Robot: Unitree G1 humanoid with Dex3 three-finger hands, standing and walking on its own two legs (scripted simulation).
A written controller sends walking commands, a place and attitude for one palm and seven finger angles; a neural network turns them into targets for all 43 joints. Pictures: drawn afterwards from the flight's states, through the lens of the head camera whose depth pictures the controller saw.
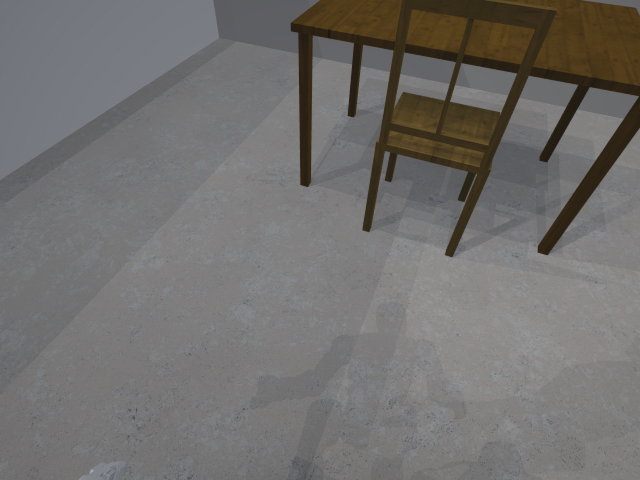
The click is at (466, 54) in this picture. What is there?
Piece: chair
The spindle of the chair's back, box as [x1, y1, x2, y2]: [436, 18, 473, 133]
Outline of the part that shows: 473,19 468,18 436,133 440,133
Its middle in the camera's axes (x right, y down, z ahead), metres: +0.39 -0.47 +1.15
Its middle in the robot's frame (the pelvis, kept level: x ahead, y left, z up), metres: +1.19 -0.34 -0.05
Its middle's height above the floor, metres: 0.72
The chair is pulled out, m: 0.00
